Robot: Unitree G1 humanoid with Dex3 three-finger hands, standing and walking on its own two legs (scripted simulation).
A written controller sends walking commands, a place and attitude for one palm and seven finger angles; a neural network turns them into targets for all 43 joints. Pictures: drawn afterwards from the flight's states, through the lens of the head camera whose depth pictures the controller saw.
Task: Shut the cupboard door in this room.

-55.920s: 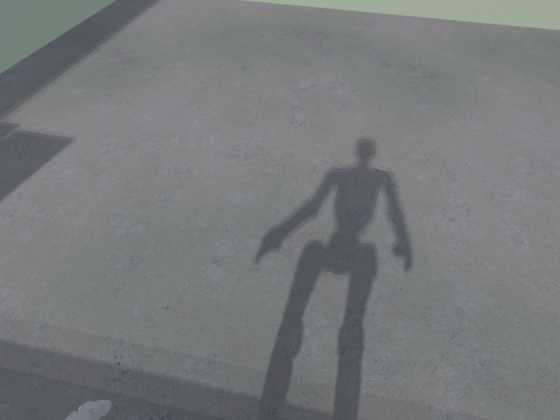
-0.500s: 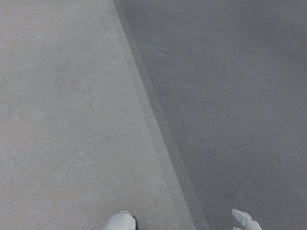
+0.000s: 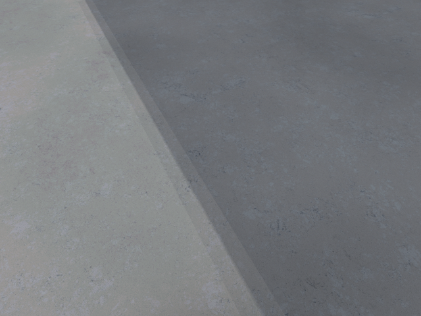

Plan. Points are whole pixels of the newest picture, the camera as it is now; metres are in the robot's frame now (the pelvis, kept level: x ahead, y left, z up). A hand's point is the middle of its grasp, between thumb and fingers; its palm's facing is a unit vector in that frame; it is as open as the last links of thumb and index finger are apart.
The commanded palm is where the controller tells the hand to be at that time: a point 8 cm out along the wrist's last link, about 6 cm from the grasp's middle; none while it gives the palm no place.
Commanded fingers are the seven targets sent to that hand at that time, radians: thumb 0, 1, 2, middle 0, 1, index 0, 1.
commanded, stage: turn to face it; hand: left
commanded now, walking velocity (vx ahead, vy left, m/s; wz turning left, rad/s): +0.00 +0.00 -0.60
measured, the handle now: out of the picture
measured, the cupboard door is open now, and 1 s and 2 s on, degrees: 56 56 56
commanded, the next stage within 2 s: none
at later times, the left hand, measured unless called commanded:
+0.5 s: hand (116, 282) +0.20 +0.23 -0.14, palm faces -0.25 -0.94 -0.23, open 7.3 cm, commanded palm none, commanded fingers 0.00 0.90 0.90 -0.20 -0.30 -0.20 -0.30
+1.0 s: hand (153, 286) +0.20 +0.15 -0.15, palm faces -0.52 -0.82 -0.21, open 7.3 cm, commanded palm none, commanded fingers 0.00 0.90 0.90 -0.20 -0.30 -0.20 -0.30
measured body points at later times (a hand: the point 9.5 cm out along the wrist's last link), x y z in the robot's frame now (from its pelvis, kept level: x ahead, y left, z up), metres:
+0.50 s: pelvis +0.03 +0.05 +0.02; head +0.07 +0.06 +0.47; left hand +0.21 +0.28 -0.12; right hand +0.01 -0.20 -0.11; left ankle +0.07 +0.15 -0.72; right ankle -0.03 -0.08 -0.65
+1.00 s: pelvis +0.02 +0.03 +0.01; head +0.06 +0.01 +0.46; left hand +0.22 +0.19 -0.13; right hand -0.05 -0.24 -0.12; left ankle +0.11 +0.13 -0.70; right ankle -0.03 -0.08 -0.72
